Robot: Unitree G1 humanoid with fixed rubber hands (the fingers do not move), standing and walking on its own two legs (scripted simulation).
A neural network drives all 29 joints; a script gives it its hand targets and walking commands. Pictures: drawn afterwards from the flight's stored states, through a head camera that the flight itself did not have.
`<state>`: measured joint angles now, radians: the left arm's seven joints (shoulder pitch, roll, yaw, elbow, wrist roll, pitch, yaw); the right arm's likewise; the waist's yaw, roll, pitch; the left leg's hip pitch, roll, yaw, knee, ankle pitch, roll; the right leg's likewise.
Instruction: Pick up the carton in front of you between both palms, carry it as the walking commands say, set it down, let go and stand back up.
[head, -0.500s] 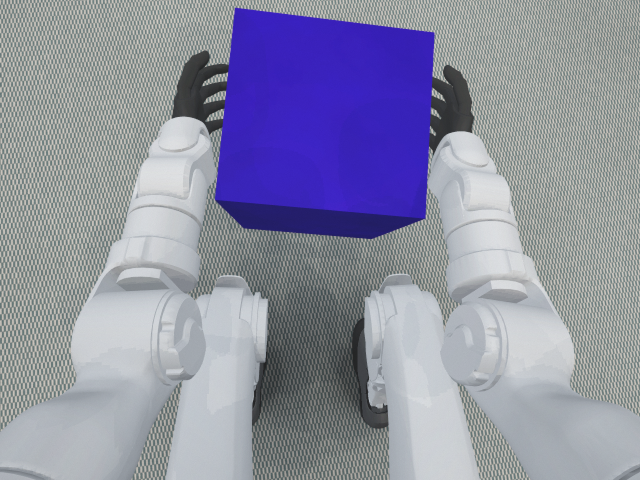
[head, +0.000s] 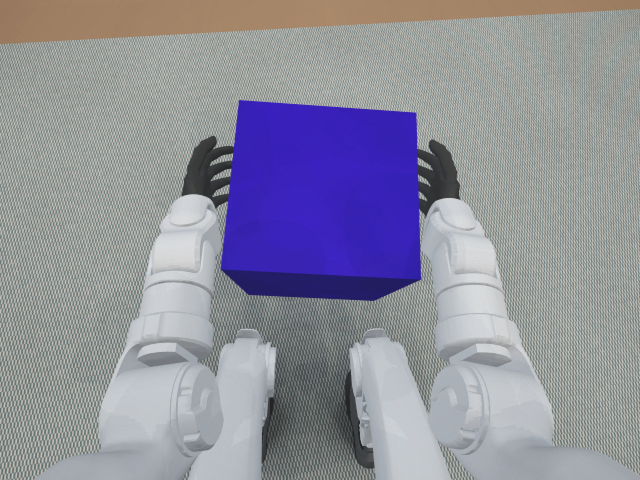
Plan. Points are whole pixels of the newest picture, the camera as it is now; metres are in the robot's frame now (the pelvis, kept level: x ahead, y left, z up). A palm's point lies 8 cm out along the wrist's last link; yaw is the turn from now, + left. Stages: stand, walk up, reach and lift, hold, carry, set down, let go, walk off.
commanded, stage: reach and lift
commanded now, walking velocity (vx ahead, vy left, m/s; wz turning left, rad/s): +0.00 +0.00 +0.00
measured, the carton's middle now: (318, 218) +0.44 +0.00 -0.11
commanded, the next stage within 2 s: hold in 1.94 s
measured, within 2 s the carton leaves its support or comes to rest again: neither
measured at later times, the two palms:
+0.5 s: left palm (143, 174) +0.40 +0.15 +0.12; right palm (510, 172) +0.40 -0.15 +0.12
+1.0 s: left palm (12, 113) +0.36 +0.15 +0.25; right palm out of the picture +0.37 -0.15 +0.25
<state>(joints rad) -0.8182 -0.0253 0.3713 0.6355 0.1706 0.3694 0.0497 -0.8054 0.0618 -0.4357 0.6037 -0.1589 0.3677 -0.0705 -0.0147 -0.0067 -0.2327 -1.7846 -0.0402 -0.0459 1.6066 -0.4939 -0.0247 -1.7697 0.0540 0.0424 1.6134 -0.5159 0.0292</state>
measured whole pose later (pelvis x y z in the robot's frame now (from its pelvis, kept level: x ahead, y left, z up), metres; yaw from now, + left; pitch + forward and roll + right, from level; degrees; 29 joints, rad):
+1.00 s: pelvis +0.07 +0.00 +0.23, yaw +0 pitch -2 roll +0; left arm -0.28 -0.16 0.28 0.39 0.26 0.59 0.00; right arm -0.31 0.16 -0.30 0.41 -0.27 0.58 0.00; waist 0.00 -0.01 -0.04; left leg -0.23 -0.02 -0.06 0.50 -0.23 -0.01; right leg -0.22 0.02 0.06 0.50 -0.25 0.00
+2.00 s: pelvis +0.08 +0.00 +0.23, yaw +0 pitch -6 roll +0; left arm -0.24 -0.15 0.21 0.23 0.27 0.71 -0.01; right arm -0.26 0.15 -0.23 0.25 -0.27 0.69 0.01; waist 0.00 -0.01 0.03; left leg -0.07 -0.01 -0.06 0.37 -0.19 -0.01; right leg -0.06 0.02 0.06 0.38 -0.21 0.00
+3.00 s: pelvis +0.21 +0.00 +0.22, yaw -1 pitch +5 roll +2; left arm -0.08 -0.13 0.10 -0.39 0.08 1.10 0.11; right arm -0.13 0.13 -0.07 -0.33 -0.08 1.09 -0.10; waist 0.01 -0.04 -0.19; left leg -0.35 0.01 0.21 0.48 -0.18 0.04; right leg -0.24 -0.07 -0.04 0.67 -0.45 0.01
